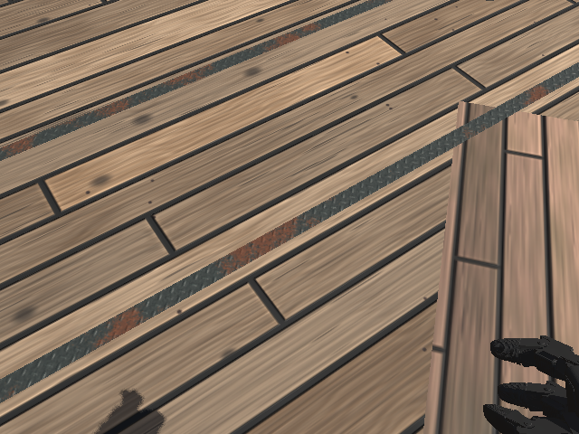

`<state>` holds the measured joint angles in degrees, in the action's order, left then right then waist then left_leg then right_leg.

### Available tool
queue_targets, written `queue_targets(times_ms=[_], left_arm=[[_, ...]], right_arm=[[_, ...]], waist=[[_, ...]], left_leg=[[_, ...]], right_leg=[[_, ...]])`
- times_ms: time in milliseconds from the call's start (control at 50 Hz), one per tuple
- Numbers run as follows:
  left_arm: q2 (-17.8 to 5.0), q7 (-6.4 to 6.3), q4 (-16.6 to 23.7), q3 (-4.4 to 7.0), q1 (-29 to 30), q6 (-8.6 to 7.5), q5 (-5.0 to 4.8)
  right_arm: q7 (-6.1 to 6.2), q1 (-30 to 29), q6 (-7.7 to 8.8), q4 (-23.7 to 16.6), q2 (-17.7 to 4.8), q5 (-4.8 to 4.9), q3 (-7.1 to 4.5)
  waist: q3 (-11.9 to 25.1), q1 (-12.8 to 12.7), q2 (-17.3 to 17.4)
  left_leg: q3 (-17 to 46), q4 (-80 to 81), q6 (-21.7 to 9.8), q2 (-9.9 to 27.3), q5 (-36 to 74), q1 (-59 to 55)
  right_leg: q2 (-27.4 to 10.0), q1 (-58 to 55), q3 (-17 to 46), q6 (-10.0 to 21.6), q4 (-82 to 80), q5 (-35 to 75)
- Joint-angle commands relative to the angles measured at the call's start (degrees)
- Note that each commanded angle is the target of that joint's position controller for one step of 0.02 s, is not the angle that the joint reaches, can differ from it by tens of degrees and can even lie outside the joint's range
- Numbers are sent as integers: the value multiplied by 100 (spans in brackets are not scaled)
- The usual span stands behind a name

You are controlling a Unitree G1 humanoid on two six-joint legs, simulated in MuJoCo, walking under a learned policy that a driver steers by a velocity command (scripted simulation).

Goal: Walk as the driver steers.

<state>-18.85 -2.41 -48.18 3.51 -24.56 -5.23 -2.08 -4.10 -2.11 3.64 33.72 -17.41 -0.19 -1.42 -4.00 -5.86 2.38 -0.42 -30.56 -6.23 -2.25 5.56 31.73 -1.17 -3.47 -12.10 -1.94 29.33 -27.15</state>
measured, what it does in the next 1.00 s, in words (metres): walks ahead: right foot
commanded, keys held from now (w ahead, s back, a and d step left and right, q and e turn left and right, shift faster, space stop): shift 1.00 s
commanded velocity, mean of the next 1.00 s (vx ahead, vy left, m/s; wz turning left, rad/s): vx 0.07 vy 0.00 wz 0.09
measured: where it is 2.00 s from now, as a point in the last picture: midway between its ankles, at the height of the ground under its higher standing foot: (311, 321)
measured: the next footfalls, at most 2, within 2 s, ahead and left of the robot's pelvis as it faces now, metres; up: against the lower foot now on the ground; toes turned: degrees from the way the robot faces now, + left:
right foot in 0.38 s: +0.20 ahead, -0.19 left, +0.00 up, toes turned +4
left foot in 1.34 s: +0.31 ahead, +0.10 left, +0.00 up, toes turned +8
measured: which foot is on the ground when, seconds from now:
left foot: down 0.00-1.00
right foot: up 0.00-0.36, down 0.38-1.00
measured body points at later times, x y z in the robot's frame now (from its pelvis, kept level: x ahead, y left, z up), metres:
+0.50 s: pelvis +0.13 -0.05 +0.02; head +0.14 -0.06 +0.47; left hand +0.25 +0.20 -0.09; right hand +0.27 -0.29 -0.10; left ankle +0.17 +0.06 -0.71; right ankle +0.16 -0.19 -0.71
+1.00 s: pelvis +0.17 -0.08 +0.02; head +0.18 -0.08 +0.47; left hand +0.25 +0.17 -0.11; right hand +0.28 -0.34 -0.11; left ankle +0.17 +0.06 -0.71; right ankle +0.16 -0.19 -0.71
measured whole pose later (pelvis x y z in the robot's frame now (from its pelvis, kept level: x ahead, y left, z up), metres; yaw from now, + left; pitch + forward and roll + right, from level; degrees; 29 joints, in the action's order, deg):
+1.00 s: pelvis +0.17 -0.08 +0.02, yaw +4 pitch -1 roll +0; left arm -12.9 -0.5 -51.1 1.0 -10.9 -1.7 0.4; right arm 2.8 9.8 -1.8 54.3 -12.4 -0.1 -3.2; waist -1.9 0.0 -0.4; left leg 5.5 -29.8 1.8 -0.5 -15.2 13.3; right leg 1.1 11.2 -0.5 1.3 29.9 -17.4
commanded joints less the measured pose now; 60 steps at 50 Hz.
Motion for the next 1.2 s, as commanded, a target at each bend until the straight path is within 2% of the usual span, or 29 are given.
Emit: queue_targets(times_ms=[20, 40, 60, 80, 100, 140, 180, 240, 280, 320, 360, 380, 400, 420, 440, 460, 500, 560, 680, 1000, 1020, 1040, 1060, 1080, 1100, 1120, 1140, 1180, 1200], left_arm=[[-170, 72, 747, -69, 147, -69, 411], [-484, 205, 580, -145, -689, -74, 232], [-969, 238, 602, -35, -249, -2, 59], [-949, 193, 750, -25, 316, 73, 23], [-840, 82, 734, -28, 668, 184, 96], [-797, -35, 733, 5, 576, 402, 135], [-478, -67, 745, -45, 434, 424, 200], [-134, -74, 759, -141, 688, 415, 248], [-137, -52, 776, -143, 956, 467, 211], [-173, -25, 812, -126, 1204, 518, 196], [-63, 24, 786, -134, 1215, 509, 257], [-95, 48, 810, -132, 1252, 495, 349], [-415, 48, 906, -90, 1294, 480, 428], [-680, 47, 904, -20, 1642, 488, 426], [-331, 94, 897, -75, 1720, 458, 400], [-143, 126, 865, -131, 1749, 423, 410], [-172, 149, 826, -134, 1699, 343, 371], [-108, 121, 695, -142, 1424, 271, 307], [-35, 128, 565, -143, 1375, 270, 273], [-6, 170, -123, -118, 1351, 300, 244], [-11, 163, -268, -105, 1144, 323, 231], [-296, 148, -321, 1, 996, 361, 148], [-515, 127, -387, 71, 665, 356, 88], [-819, 96, -421, 169, 578, 292, 41], [-810, 64, -409, 186, 545, 188, 92], [-671, 58, -371, 159, 634, 81, 149], [-522, 77, -313, 133, 764, 10, 148], [-464, 121, -249, 146, 861, -8, 36], [-503, 133, -244, 165, 876, 3, 24]], right_arm=[[283, 1929, -86, 246, -1487, -169, -428], [259, 1789, -60, -83, -1206, -284, -294], [208, 1564, -121, -150, -1005, -200, -297], [189, 1216, -145, -79, -807, 3, -266], [212, 911, -140, -69, -593, 109, -199], [225, 694, -128, 28, -615, -24, -200], [261, 687, -85, 158, -577, -117, -212], [359, 712, -132, 303, -480, -104, -223], [393, 767, -213, 388, -440, -98, -220], [389, 809, -275, 475, -372, -91, -197], [378, 805, -306, 559, -212, -50, -131], [374, 1069, -290, 673, -30, -61, -69], [382, 1315, -267, 743, 63, -120, -41], [385, 1836, -247, 812, 67, -67, -84], [418, 1545, -274, 829, -86, -111, -106], [443, 1257, -320, 792, -179, -101, -158], [508, 1196, -414, 835, -201, -98, -186], [521, 1265, -401, 935, -115, -69, -192], [573, 1289, -410, 1164, -52, -25, -230], [718, 1218, -491, 1941, -115, 10, -299], [711, 1433, -496, 2098, -26, 29, -288], [692, 1451, -478, 2136, -114, 104, -330], [656, 1110, -392, 1984, -182, 151, -348], [593, 635, -242, 1715, -74, 251, -307], [544, 234, -98, 1550, -172, 283, -320], [504, 228, 17, 1544, -208, 275, -354], [465, 413, 104, 1629, -142, 242, -357], [402, 552, 219, 1732, -72, 213, -352], [388, 558, 245, 1771, 35, 192, -328]], waist=[[1768, 868, 1567], [3561, 789, 1110], [3408, 962, 277], [2469, 819, -210], [1759, 697, -579], [1113, 359, -304], [1182, 228, -6], [1528, 316, 89], [1532, 427, 210], [1299, 505, 337], [1046, 386, 345], [924, 404, 232], [821, 567, -245], [759, 1040, -1182], [689, 851, -1177], [475, 769, -1030], [327, 686, -851], [485, 622, -582], [654, 581, -311], [446, 587, -271], [672, 588, -388], [448, 492, -645], [75, 305, -962], [-400, 224, -1470], [-740, 104, -1321], [-711, 202, -998], [-438, 325, -830], [-70, 380, -822], [48, 402, -898]], left_leg=[[1811, -662, -977, 1541, 5903, -4954], [3472, -636, -2051, 2653, 6238, -5678], [3286, -99, -2115, 2441, 4573, -5173], [2869, 313, -1763, 2008, 2726, -4216], [2595, 577, -1421, 1725, 1747, -3248], [2146, 999, -1189, 1464, 1358, -1547], [1592, 1061, -1135, 1264, 1961, -1021], [1174, 965, -978, 1087, 1980, -1146], [1171, 1044, -885, 1054, 892, -1117], [1295, 1094, -768, 1032, -501, -996], [1319, 938, -483, 876, -1704, -785], [1302, 814, -178, 703, -2198, -689], [1092, 374, 160, 397, -2773, -542], [553, 279, 384, 8, -2875, -834], [450, 208, 544, 75, -2342, -1537], [506, 215, 558, 95, -2072, -1674], [652, 254, 454, 170, -1910, -1632], [721, 277, 413, 236, -1548, -1692], [747, 171, 501, 281, -915, -1965], [747, 356, 600, 353, -699, -2293], [514, 286, 580, 161, -1824, -2330], [211, -105, 526, -93, -3307, -1805], [83, -628, 497, -97, -3874, -858], [-63, -1344, 449, 107, -3362, -50], [302, -2009, 387, 496, -3280, 607], [453, -2400, 334, 714, -3090, 1114], [481, -2485, 284, 859, -2853, 1272], [232, -1637, 318, 884, -2515, 649], [19, -1204, 390, 742, -2336, 41]], right_leg=[[189, 3349, 460, -55, 4728, -1560], [178, 3637, 1944, -53, 5675, -1748], [14, 3753, 2015, -118, 5757, -1220], [-206, 4127, 1789, -146, 5133, -680], [-388, 4034, 1715, -225, 4698, -348], [-436, 3191, 1659, -286, 4187, -79], [-394, 2715, 1538, -300, 3564, 61], [-364, 2397, 1477, -287, 2442, 698], [-311, 2143, 1461, -274, 1905, 1106], [-244, 1945, 1442, -217, 1365, 1232], [-104, 1434, 1288, -52, 292, 1706], [-186, 1179, 1403, 71, -195, 1972], [-789, 1060, 2026, 291, -455, 2628], [-1109, 1626, 2232, 657, -529, 2110], [-918, 2340, 2247, 674, -824, 851], [-666, 2563, 2073, 499, -847, 300], [-443, 2512, 1812, 300, -713, 549], [-371, 2157, 1705, 315, -481, 1265], [-292, 1916, 1634, 409, -344, 1969], [-155, 1757, 1543, 448, -607, 2089], [-90, 1644, 1528, 518, -762, 826], [-217, 1612, 1872, 744, -1018, -970], [-822, 1433, 2819, 1104, -1601, -2419], [-1760, 1335, 4102, 1566, -2350, -3086], [-2211, 1301, 4740, 1830, -2660, -2602], [-2239, 911, 4666, 1795, -2595, -1945], [-2073, 586, 4303, 1629, -2441, -1398], [-1604, 631, 3279, 1278, -2369, -550], [-1316, 932, 2800, 1171, -2335, -200]])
